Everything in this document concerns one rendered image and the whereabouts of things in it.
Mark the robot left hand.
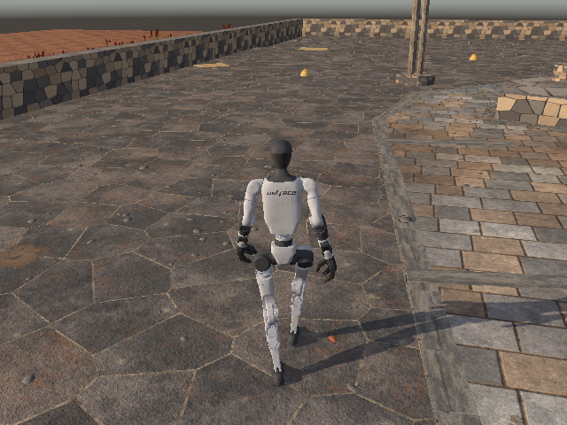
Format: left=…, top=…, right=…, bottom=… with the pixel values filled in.
left=237, top=244, right=257, bottom=263

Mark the robot right upper arm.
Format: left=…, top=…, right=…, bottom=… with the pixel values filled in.
left=300, top=177, right=323, bottom=228

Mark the left robot foot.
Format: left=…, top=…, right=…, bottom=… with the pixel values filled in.
left=270, top=361, right=284, bottom=386

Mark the robot left shin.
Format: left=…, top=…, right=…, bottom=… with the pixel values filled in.
left=263, top=309, right=282, bottom=373

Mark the robot left forearm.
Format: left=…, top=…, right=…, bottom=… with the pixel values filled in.
left=237, top=214, right=252, bottom=248

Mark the robot right hand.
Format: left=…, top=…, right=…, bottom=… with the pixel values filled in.
left=316, top=256, right=337, bottom=282

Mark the robot left upper arm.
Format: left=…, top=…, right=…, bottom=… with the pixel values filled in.
left=242, top=179, right=263, bottom=227

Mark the robot right forearm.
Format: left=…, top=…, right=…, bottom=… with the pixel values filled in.
left=315, top=215, right=334, bottom=259

